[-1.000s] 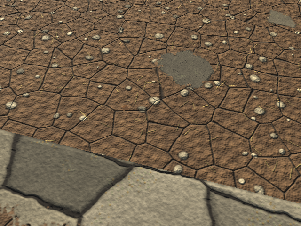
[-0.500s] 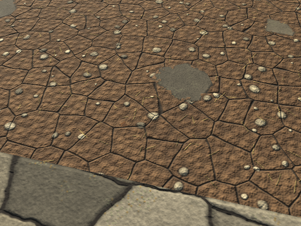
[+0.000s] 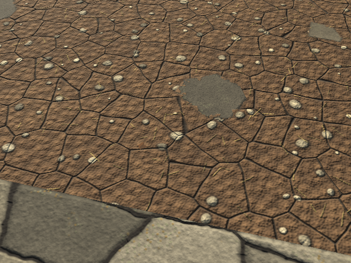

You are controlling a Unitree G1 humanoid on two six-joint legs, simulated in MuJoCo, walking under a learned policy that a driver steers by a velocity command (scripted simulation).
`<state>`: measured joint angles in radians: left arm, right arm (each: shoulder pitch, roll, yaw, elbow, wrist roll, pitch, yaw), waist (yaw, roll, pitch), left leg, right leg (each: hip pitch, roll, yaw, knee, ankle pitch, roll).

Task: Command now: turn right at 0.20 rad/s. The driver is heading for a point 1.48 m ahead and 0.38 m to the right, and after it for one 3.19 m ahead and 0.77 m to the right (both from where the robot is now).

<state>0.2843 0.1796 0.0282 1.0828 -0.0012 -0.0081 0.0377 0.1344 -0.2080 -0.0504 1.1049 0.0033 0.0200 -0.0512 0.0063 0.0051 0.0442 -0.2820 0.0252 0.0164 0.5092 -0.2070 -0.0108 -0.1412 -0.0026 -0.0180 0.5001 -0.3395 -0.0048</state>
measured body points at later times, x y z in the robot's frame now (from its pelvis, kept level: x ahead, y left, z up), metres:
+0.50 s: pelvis -0.02 -0.04 -0.01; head -0.02 -0.07 +0.44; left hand +0.13 +0.22 -0.12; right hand +0.02 -0.34 -0.15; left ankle +0.03 +0.13 -0.71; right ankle -0.07 -0.11 -0.74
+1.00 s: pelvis +0.22 -0.10 -0.02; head +0.25 -0.13 +0.43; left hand +0.24 +0.18 -0.15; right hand +0.34 -0.40 -0.12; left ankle +0.37 -0.05 -0.74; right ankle -0.06 -0.11 -0.71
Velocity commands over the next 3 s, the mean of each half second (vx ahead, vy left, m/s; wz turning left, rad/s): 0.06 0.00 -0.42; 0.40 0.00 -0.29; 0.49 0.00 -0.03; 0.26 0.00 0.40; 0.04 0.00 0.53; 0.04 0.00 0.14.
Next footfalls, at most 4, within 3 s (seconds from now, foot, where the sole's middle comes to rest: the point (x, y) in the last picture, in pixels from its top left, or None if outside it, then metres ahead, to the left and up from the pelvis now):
0.46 right None -0.03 -0.12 -0.77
0.98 left None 0.41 -0.06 -0.77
1.46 right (295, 240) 0.59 -0.43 -0.78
1.90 left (250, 182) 0.88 -0.30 -0.81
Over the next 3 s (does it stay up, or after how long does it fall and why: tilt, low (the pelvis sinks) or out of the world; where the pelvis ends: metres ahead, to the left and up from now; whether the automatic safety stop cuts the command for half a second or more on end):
stays up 0.78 -0.39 -0.05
